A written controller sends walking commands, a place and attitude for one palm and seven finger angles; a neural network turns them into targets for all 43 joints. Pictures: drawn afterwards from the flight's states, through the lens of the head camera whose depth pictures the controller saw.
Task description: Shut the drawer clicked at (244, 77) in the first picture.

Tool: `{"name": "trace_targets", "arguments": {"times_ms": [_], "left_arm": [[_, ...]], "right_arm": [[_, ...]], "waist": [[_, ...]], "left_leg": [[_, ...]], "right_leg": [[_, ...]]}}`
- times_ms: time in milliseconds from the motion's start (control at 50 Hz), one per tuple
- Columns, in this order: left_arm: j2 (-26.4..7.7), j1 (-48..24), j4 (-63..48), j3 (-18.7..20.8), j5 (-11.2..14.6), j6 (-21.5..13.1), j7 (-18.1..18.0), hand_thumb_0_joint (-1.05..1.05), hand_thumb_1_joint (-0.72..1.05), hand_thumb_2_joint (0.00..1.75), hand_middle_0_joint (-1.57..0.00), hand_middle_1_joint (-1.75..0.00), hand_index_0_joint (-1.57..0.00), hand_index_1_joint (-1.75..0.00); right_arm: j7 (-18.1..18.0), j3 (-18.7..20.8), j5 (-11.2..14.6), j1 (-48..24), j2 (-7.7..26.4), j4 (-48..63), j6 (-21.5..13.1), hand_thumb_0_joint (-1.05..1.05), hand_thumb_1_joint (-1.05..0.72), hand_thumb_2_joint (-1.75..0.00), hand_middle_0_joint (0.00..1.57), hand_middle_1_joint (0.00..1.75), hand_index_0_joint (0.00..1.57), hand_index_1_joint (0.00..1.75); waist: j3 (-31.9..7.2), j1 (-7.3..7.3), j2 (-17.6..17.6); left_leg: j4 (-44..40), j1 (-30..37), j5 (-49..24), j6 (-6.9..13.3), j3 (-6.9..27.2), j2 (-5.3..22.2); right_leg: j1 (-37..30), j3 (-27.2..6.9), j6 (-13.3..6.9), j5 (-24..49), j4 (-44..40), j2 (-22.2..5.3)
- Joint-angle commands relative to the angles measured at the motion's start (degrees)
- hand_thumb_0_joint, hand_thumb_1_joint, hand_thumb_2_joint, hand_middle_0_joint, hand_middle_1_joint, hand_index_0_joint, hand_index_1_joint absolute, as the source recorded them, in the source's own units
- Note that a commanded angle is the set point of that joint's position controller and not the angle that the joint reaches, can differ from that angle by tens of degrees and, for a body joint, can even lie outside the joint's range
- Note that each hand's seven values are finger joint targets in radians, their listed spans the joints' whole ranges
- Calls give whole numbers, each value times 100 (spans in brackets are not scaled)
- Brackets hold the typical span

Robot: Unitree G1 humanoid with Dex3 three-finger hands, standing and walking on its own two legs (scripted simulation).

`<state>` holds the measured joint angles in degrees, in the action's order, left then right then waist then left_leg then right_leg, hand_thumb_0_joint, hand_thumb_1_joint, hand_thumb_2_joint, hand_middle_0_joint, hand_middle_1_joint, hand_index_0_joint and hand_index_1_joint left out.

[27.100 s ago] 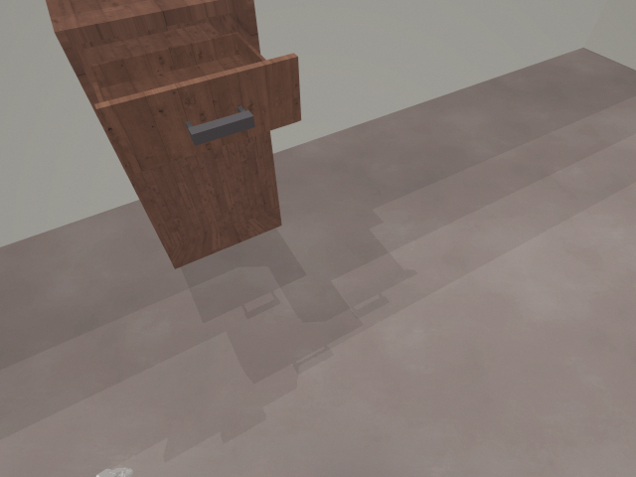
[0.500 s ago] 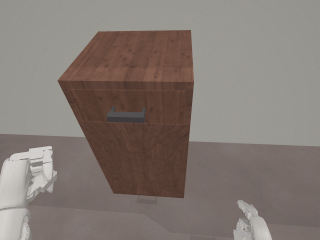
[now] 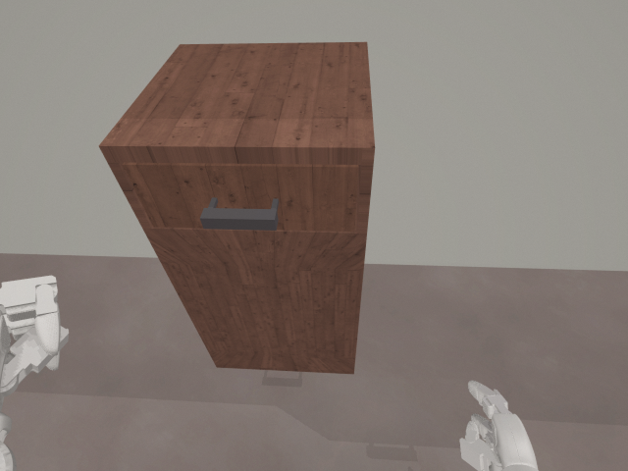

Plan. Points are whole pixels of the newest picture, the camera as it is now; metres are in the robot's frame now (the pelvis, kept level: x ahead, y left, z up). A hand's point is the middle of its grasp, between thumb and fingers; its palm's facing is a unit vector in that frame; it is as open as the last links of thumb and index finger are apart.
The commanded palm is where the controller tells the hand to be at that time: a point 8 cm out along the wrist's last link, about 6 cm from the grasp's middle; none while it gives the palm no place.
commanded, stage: step back with the hand held close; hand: left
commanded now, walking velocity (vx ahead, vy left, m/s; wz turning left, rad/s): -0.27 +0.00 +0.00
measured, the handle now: (242, 210) +0.54 +0.19 +0.00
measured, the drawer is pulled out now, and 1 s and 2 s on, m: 0.00 0.00 0.00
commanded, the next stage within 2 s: stop stepping back and stand still in 1.32 s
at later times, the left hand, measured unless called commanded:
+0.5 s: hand (18, 426) +0.12 +0.26 +0.15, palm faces +0.33 -0.80 -0.49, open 3.3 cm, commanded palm +0.06 +0.30 +0.17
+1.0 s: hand out of the picture +0.06 +0.27 +0.17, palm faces +0.38 -0.77 -0.51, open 3.3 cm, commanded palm -0.01 +0.30 +0.17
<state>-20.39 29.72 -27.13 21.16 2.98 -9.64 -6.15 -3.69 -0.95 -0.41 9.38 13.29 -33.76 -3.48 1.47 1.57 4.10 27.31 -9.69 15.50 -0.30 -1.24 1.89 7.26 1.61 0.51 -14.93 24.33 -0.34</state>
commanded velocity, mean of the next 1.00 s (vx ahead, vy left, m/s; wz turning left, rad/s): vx -0.32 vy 0.00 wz -0.02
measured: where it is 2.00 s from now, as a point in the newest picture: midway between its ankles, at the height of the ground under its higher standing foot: outside the picture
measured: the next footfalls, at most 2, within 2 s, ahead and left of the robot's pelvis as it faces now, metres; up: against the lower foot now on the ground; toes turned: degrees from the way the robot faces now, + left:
right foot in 1.04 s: -0.15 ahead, -0.11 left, +0.00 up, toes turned +5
left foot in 1.56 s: -0.18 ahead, +0.15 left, +0.00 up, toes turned +2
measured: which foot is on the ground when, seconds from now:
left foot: down 0.00-1.00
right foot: down 0.00-0.86, up 0.88-1.00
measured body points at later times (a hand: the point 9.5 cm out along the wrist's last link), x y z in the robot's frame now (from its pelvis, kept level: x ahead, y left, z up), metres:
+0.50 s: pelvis -0.07 +0.02 -0.01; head -0.04 +0.02 +0.44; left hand +0.10 +0.30 +0.18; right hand +0.11 -0.22 -0.09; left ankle -0.01 +0.12 -0.74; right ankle -0.02 -0.13 -0.74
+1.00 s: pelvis -0.13 +0.02 -0.01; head -0.10 +0.04 +0.44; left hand +0.04 +0.30 +0.19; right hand +0.05 -0.22 -0.09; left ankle -0.01 +0.12 -0.74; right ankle -0.15 -0.11 -0.72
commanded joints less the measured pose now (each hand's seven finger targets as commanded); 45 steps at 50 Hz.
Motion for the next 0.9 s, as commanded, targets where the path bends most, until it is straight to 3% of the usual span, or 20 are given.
{"name": "trace_targets", "arguments": {"times_ms": [0, 60, 80, 200, 340, 440, 560, 600, 620, 680, 700, 740, 760, 800, 820, 840, 860, 880], "left_arm": [[-712, 647, -946, 390, 17, -305, -25, 0, 90, 90, -140, -160, -140, -160], [-972, 753, -1347, 598, 20, -309, -85, 0, 90, 90, -140, -160, -140, -160], [-1157, 697, -1544, 710, 20, -321, -116, 0, 90, 90, -140, -160, -140, -160], [-1180, 850, -1836, 779, 34, -385, -226, 0, 90, 90, -140, -160, -140, -160], [-1029, 766, -1651, 658, -12, -512, -280, 0, 90, 90, -140, -160, -140, -160], [-1074, 686, -1784, 716, -90, -681, -324, 0, 90, 90, -140, -160, -140, -160], [-1072, 618, -1881, 823, -183, -841, -341, 0, 90, 90, -140, -160, -140, -160], [-1110, 626, -1873, 897, -190, -863, -337, 0, 90, 90, -140, -160, -140, -160], [-1099, 664, -1838, 899, -172, -877, -330, 0, 90, 90, -140, -160, -140, -160], [-1177, 411, -1957, 815, -97, -881, -350, 0, 90, 90, -140, -160, -140, -160], [-1115, 362, -1882, 704, -86, -871, -368, 0, 90, 90, -140, -160, -140, -160], [-1123, 350, -1778, 690, -89, -858, -414, 0, 90, 90, -140, -160, -140, -160], [-1150, 345, -1774, 715, -84, -864, -427, 0, 90, 90, -140, -160, -140, -160], [-1202, 464, -1834, 829, -91, -905, -432, 0, 90, 90, -140, -160, -140, -160], [-1161, 488, -1935, 833, -127, -954, -410, 0, 90, 90, -140, -160, -140, -160], [-1168, 509, -1993, 960, -214, -1010, -385, 0, 90, 90, -140, -160, -140, -160], [-1147, 563, -1935, 1025, -257, -1025, -361, 0, 90, 90, -140, -160, -140, -160], [-1193, 549, -1936, 1038, -251, -1009, -336, 0, 90, 90, -140, -160, -140, -160]], "right_arm": [[-14, 375, 29, -515, 633, 994, -5, 0, -90, -90, 20, 30, 20, 30], [-41, 412, 59, -567, 604, 1154, 117, 0, -90, -90, 20, 30, 20, 30], [-74, 413, 57, -585, 628, 1191, 140, 0, -90, -90, 20, 30, 20, 30], [-153, 430, 83, -494, 575, 1248, 109, 0, -90, -90, 20, 30, 20, 30], [-127, 464, 83, -437, 631, 1182, -21, 0, -90, -90, 20, 30, 20, 30], [-122, 462, 69, -393, 678, 1208, -148, 0, -90, -90, 20, 30, 20, 30], [-136, 477, 57, -331, 717, 1193, -359, 0, -90, -90, 20, 30, 20, 30], [-141, 488, 66, -314, 675, 1177, -415, 0, -90, -90, 20, 30, 20, 30], [-132, 506, 63, -256, 658, 1141, -426, 0, -90, -90, 20, 30, 20, 30], [-83, 528, 20, -184, 610, 963, -398, 0, -90, -90, 20, 30, 20, 30], [-71, 504, 10, -187, 535, 882, -364, 0, -90, -90, 20, 30, 20, 30], [-63, 510, 6, -232, 506, 799, -302, 0, -90, -90, 20, 30, 20, 30], [-72, 517, 19, -266, 528, 800, -271, 0, -90, -90, 20, 30, 20, 30], [-121, 522, 28, -376, 599, 856, -260, 0, -90, -90, 20, 30, 20, 30], [-131, 515, 32, -429, 701, 937, -301, 0, -90, -90, 20, 30, 20, 30], [-143, 534, 33, -500, 765, 991, -374, 0, -90, -90, 20, 30, 20, 30], [-154, 582, 8, -504, 714, 1007, -419, 0, -90, -90, 20, 30, 20, 30], [-134, 598, 17, -487, 651, 1028, -450, 0, -90, -90, 20, 30, 20, 30]], "waist": [[-761, -85, -291], [-1038, -56, -443], [-1092, -38, -339], [-1089, -57, -2], [-573, -157, -120], [-443, -188, -56], [-496, -184, 409], [-531, -182, 206], [-559, -196, -90], [-529, -277, -823], [-519, -298, -990], [-581, -323, -979], [-556, -330, -866], [-510, -308, -166], [-526, -293, 465], [-659, -229, 1141], [-688, -171, 1209], [-719, -181, 1016]], "left_leg": [[-280, 182, -2238, 290, 78, 221], [-261, 67, -2462, 294, 136, 269], [-275, 38, -2458, 287, 159, 256], [-336, -428, -2082, 304, 232, 320], [-611, -1384, 30, 365, 368, 300], [-837, -2020, 1217, 453, 593, 344], [-1078, -2819, 2025, 609, 873, 577], [-883, -2830, 2009, 605, 844, 509], [-570, -2570, 1801, 536, 710, 374], [598, -1325, 914, 216, 261, -126], [887, -898, 614, 139, 144, -215], [871, -569, 347, 133, 157, -214], [641, -588, 398, 160, 259, -160], [-391, -1145, 834, 329, 793, 267], [-1188, -1980, 1565, 527, 1298, 711], [-2015, -3055, 2762, 816, 1949, 1285], [-2181, -3523, 2955, 1014, 2192, 1612], [-1970, -3303, 2468, 1054, 2143, 1613]], "right_leg": [[82, -198, -19, 2422, -104, -375], [-31, -191, 11, 2488, 58, -340], [-16, -192, 18, 2431, 81, -318], [-41, -205, 45, 2128, 296, -238], [137, -369, 10, 816, 82, -210], [57, -398, 24, -82, 74, -92], [-430, -393, 65, 7, 744, 153], [-388, -552, 39, 79, 722, 127], [-103, -740, -15, 0, 422, 7], [1341, -1403, -334, -580, -654, -637], [1778, -1376, -411, -657, -838, -827], [2018, -1117, -391, -541, -814, -823], [2029, -943, -312, -590, -707, -679], [1553, -540, -89, -645, -113, -152], [776, -328, 41, -519, 715, 228], [-268, -186, 142, -303, 1977, 610], [-604, -270, 138, -274, 2705, 697], [-362, -404, 110, -370, 2875, 669]]}}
